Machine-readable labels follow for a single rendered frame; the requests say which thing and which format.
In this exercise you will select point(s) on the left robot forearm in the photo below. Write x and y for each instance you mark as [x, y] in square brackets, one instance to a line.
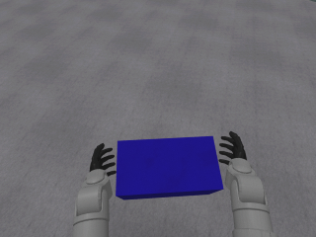
[92, 206]

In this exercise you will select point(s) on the right robot hand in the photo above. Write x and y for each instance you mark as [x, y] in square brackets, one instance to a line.
[237, 148]

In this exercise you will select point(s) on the right robot forearm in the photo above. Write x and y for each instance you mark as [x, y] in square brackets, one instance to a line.
[249, 203]

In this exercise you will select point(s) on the carton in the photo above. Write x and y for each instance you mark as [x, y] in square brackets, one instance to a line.
[167, 168]

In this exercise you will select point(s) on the left robot hand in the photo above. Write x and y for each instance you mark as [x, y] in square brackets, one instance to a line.
[97, 160]

